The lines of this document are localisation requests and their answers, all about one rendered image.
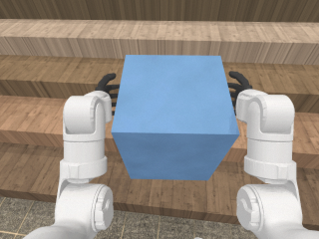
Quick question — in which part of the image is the robot right upper arm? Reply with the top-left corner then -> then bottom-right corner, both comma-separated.
236,184 -> 319,239

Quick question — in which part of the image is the robot left hand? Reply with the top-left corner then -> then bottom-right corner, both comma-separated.
95,73 -> 120,116

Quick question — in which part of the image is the carton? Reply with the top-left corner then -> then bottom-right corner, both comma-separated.
111,55 -> 240,181

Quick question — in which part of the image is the left robot forearm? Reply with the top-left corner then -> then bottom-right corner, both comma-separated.
54,91 -> 113,221

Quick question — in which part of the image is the right robot forearm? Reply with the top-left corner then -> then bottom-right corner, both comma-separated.
235,89 -> 303,222

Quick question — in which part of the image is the robot right hand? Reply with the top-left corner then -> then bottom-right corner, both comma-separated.
227,71 -> 253,115

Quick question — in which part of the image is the robot left upper arm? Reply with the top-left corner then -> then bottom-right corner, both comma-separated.
23,183 -> 114,239

